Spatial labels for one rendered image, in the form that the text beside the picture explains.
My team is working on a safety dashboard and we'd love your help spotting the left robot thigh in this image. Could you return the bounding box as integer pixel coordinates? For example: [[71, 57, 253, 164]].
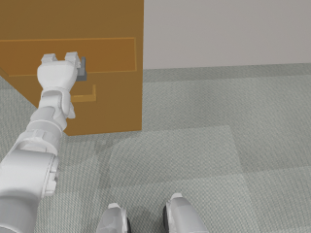
[[95, 207, 128, 233]]

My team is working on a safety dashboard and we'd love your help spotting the left robot forearm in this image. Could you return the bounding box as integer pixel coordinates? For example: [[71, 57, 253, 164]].
[[0, 86, 71, 177]]

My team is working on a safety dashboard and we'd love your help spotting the cabinet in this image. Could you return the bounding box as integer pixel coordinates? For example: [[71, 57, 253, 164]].
[[0, 0, 144, 136]]

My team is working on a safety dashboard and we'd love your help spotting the left robot upper arm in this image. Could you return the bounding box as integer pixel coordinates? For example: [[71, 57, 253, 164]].
[[0, 149, 60, 233]]

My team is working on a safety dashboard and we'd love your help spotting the left robot hand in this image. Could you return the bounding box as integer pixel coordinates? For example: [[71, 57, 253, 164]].
[[37, 51, 82, 119]]

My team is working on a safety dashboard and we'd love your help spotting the drawer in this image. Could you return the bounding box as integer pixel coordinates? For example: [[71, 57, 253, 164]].
[[0, 37, 135, 76]]

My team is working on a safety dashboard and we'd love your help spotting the right robot shin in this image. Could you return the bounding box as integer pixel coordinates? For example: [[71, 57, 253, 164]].
[[168, 192, 183, 233]]

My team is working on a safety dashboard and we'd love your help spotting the handle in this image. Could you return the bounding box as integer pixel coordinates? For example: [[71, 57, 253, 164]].
[[76, 56, 87, 82], [70, 94, 98, 106]]

